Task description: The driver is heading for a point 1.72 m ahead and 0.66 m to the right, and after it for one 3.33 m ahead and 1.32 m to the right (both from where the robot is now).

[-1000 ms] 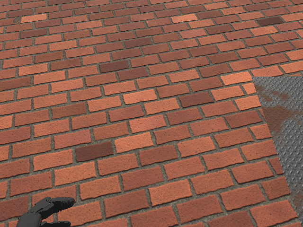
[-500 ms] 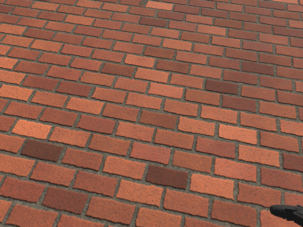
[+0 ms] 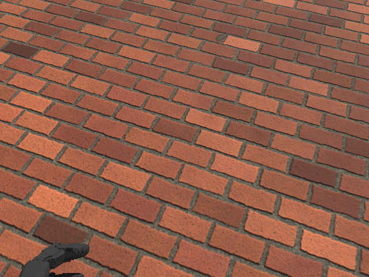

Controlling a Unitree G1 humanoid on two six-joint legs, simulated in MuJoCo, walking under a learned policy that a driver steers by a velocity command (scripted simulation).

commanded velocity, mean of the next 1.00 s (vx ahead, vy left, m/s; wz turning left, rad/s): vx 0.05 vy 0.00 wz -0.35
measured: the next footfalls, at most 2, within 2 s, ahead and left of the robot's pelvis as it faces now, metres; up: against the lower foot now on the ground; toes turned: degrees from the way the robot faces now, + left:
left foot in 0.26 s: +0.12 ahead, +0.13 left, +0.00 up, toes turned -5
right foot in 0.60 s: +0.11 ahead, -0.14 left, +0.00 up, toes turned -14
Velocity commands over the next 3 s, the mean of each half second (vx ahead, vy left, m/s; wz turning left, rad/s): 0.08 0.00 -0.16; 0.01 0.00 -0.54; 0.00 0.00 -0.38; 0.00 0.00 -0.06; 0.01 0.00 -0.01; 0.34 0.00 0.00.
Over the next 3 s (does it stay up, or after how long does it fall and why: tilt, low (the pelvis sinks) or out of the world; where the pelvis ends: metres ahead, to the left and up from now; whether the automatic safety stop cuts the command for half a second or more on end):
stays up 0.23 -0.10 0.02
